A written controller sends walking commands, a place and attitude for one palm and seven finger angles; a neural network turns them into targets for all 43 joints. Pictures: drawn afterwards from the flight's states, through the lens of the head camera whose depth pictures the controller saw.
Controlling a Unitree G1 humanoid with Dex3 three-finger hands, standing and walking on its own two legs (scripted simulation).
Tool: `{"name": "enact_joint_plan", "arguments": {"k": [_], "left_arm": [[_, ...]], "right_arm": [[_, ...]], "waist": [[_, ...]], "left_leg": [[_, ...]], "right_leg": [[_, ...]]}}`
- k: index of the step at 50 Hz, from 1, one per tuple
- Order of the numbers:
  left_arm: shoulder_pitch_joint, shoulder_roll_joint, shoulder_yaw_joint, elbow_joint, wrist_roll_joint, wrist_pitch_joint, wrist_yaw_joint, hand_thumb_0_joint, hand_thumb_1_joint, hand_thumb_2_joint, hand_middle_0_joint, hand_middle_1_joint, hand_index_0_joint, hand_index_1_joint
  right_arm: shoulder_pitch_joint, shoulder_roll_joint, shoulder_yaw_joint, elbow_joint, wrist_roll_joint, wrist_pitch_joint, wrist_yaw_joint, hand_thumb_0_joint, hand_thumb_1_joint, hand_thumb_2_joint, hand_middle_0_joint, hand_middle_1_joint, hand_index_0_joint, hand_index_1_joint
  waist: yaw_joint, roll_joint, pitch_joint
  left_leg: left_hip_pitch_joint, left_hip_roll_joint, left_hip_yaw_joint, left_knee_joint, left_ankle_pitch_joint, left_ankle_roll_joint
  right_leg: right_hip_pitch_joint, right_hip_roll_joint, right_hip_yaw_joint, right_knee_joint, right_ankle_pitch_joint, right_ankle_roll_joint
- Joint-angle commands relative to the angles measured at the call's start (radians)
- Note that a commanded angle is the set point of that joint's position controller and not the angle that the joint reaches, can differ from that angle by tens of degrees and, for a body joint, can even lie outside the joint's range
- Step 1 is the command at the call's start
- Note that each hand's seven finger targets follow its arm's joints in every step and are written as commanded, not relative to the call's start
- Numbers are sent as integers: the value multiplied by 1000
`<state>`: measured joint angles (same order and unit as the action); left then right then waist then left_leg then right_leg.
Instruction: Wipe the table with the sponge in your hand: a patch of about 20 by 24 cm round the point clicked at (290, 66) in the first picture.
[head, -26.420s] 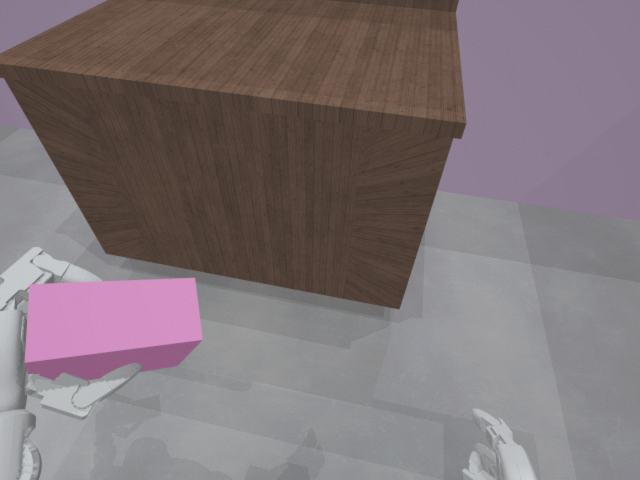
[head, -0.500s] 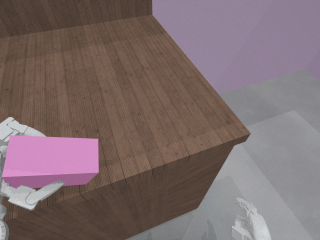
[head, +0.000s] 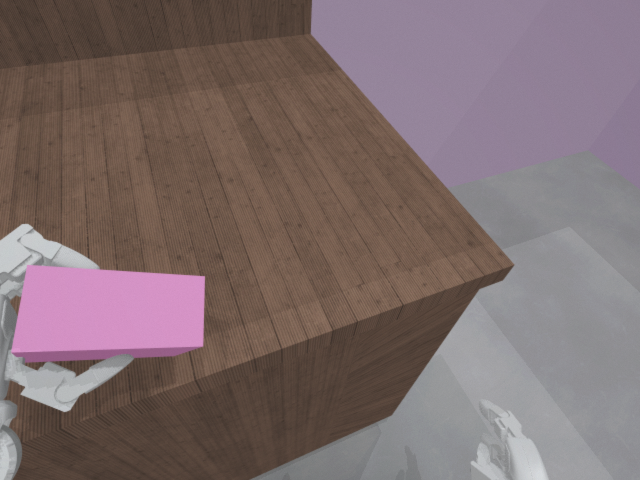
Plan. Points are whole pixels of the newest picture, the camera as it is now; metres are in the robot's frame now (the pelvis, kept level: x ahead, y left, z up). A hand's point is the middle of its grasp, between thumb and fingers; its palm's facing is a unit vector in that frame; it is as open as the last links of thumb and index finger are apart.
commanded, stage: come to a stop and stand still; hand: left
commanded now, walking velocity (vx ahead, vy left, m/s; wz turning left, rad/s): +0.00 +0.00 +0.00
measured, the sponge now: (141, 319) +0.23 +0.19 +0.14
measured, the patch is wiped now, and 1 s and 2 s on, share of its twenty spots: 0.00 0.00 0.00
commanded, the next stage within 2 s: look again from close up in 0.50 s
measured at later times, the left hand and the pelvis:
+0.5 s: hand (9, 307) +0.22 +0.30 +0.16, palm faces +0.39 -0.85 -0.35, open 10.5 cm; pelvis +0.00 +0.05 +0.01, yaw +0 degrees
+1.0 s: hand (20, 313) +0.22 +0.28 +0.16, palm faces +0.41 -0.83 -0.39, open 10.5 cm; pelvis +0.00 +0.03 +0.01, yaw +1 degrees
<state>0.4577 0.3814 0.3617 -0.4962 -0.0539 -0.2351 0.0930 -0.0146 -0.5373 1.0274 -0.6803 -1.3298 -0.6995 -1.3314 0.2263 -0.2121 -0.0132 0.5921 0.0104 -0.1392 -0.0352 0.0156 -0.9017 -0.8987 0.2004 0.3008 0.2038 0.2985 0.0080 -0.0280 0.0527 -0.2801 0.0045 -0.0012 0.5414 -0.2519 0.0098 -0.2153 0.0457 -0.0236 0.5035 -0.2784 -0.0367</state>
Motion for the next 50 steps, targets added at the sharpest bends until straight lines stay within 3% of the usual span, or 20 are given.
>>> {"name": "enact_joint_plan", "arguments": {"k": [1, 3, 4, 7, 14, 15, 18, 21, 25, 29, 30, 34, 35, 36, 39, 40, 44, 45, 49, 50], "left_arm": [[-176, 155, 114, -147, 2, -46, 34, 0, 100, 1300, -1200, -1600, -1200, -1600], [-184, 138, 85, -153, 11, -43, 29, 0, 100, 1300, -1200, -1600, -1200, -1600], [-167, 121, 73, -153, 13, -39, 30, 0, 100, 1300, -1200, -1600, -1200, -1600], [-172, 121, 57, -194, 22, -39, 28, 0, 100, 1300, -1200, -1600, -1200, -1600], [-112, 160, 118, -182, 17, -33, 33, 0, 100, 1300, -1200, -1600, -1200, -1600], [-110, 126, 87, -162, 14, -33, 28, 0, 100, 1300, -1200, -1600, -1200, -1600], [-114, 141, 99, -149, 10, -30, 27, 0, 100, 1300, -1200, -1600, -1200, -1600], [-132, 132, 81, -174, 13, -36, 27, 0, 100, 1300, -1200, -1600, -1200, -1600], [-118, 124, 74, -174, 14, -37, 30, 0, 100, 1300, -1200, -1600, -1200, -1600], [-104, 154, 104, -194, 17, -35, 39, 0, 100, 1300, -1200, -1600, -1200, -1600], [-101, 118, 69, -180, 13, -36, 34, 0, 100, 1300, -1200, -1600, -1200, -1600], [-90, 152, 102, -194, 18, -37, 43, 0, 100, 1300, -1200, -1600, -1200, -1600], [-82, 118, 71, -175, 13, -38, 37, 0, 100, 1300, -1200, -1600, -1200, -1600], [-97, 136, 81, -202, 14, -40, 37, 0, 100, 1300, -1200, -1600, -1200, -1600], [-84, 152, 100, -199, 17, -37, 44, 0, 100, 1300, -1200, -1600, -1200, -1600], [-74, 120, 70, -180, 13, -38, 38, 0, 100, 1300, -1200, -1600, -1200, -1600], [-83, 141, 91, -166, 16, -29, 43, 0, 100, 1300, -1200, -1600, -1200, -1600], [-77, 116, 68, -140, 11, -29, 40, 0, 100, 1300, -1200, -1600, -1200, -1600], [-90, 146, 95, -157, 13, -19, 47, 0, 100, 1300, -1200, -1600, -1200, -1600], [-90, 106, 55, -137, 7, -20, 39, 0, 100, 1300, -1200, -1600, -1200, -1600]], "right_arm": [[-111, -117, -23, -166, -3, -56, -10, 0, -900, -900, 200, 300, 200, 300], [-106, -116, -24, -166, -1, -64, -3, 0, -900, -900, 200, 300, 200, 300], [-124, -113, -20, -166, 2, -69, 1, 0, -900, -900, 200, 300, 200, 300], [-104, -121, -25, -163, -4, -69, 10, 0, -900, -900, 200, 300, 200, 300], [-117, -107, -15, -161, -2, -54, 10, 0, -900, -900, 200, 300, 200, 300], [-103, -106, -15, -158, -4, -47, 10, 0, -900, -900, 200, 300, 200, 300], [-100, -107, -19, -165, 0, -41, 9, 0, -900, -900, 200, 300, 200, 300], [-107, -109, -21, -168, 2, -40, 5, 0, -900, -900, 200, 300, 200, 300], [-107, -112, -20, -160, 0, -39, 2, 0, -900, -900, 200, 300, 200, 300], [-124, -108, -21, -166, 7, -39, -1, 0, -900, -900, 200, 300, 200, 300], [-108, -113, -20, -162, 1, -34, -1, 0, -900, -900, 200, 300, 200, 300], [-124, -109, -23, -165, 9, -39, -4, 0, -900, -900, 200, 300, 200, 300], [-108, -115, -21, -160, 2, -34, -3, 0, -900, -900, 200, 300, 200, 300], [-106, -115, -28, -168, 5, -37, -3, 0, -900, -900, 200, 300, 200, 300], [-122, -113, -23, -162, 10, -40, -7, 0, -900, -900, 200, 300, 200, 300], [-108, -115, -22, -158, 3, -36, -6, 0, -900, -900, 200, 300, 200, 300], [-121, -113, -23, -157, 11, -39, -10, 0, -900, -900, 200, 300, 200, 300], [-106, -117, -20, -152, 3, -33, -10, 0, -900, -900, 200, 300, 200, 300], [-127, -114, -23, -154, 10, -34, -13, 0, -900, -900, 200, 300, 200, 300], [-110, -114, -19, -148, 4, -30, -11, 0, -900, -900, 200, 300, 200, 300]], "waist": [[12, 155, -96], [14, 107, -107], [14, 141, -120], [13, 116, -142], [15, 117, -173], [11, 119, -155], [14, 87, -141], [12, 139, -136], [14, 121, -152], [17, 118, -166], [14, 116, -156], [16, 128, -152], [14, 119, -146], [13, 133, -147], [15, 126, -145], [13, 120, -146], [13, 73, -131], [10, 73, -125], [12, 65, -139], [7, 52, -136]], "left_leg": [[4, 118, -155, -229, 19, 55], [5, 104, -133, -219, 10, 50], [38, 94, -111, -218, 20, 45], [41, 86, -119, -218, 59, 35], [106, 77, -96, -194, 216, 8], [86, 82, -106, -202, 202, 10], [57, 82, -106, -206, 150, 11], [73, 84, -114, -227, 143, 2], [93, 80, -114, -221, 193, -10], [117, 79, -103, -205, 224, -18], [96, 78, -114, -219, 207, -17], [96, 80, -107, -217, 172, -17], [73, 78, -118, -230, 140, -11], [72, 84, -122, -233, 139, -14], [86, 78, -119, -231, 140, -17], [74, 78, -125, -241, 124, -14], [77, 70, -106, -217, 90, -2], [61, 65, -107, -222, 81, 5], [86, 61, -95, -193, 112, 10], [90, 62, -101, -203, 107, 9]], "right_leg": [[64, -65, 55, -78, 43, 25], [94, -73, 57, -108, 78, 25], [83, -69, 57, -114, 90, 24], [112, -66, 44, -119, 123, 22], [104, -64, 28, -113, 191, 25], [104, -64, 20, -118, 179, 26], [126, -73, 31, -134, 179, 25], [115, -71, 29, -128, 169, 24], [117, -71, 20, -128, 181, 25], [120, -83, 28, -132, 198, 23], [125, -77, 17, -133, 183, 24], [121, -86, 28, -136, 173, 22], [128, -81, 22, -141, 158, 22], [139, -85, 25, -134, 163, 20], [122, -86, 28, -137, 159, 20], [125, -78, 19, -140, 148, 22], [107, -97, 48, -167, 149, 18], [111, -93, 38, -176, 145, 21], [108, -109, 65, -183, 177, 15], [97, -99, 49, -187, 158, 17]]}}
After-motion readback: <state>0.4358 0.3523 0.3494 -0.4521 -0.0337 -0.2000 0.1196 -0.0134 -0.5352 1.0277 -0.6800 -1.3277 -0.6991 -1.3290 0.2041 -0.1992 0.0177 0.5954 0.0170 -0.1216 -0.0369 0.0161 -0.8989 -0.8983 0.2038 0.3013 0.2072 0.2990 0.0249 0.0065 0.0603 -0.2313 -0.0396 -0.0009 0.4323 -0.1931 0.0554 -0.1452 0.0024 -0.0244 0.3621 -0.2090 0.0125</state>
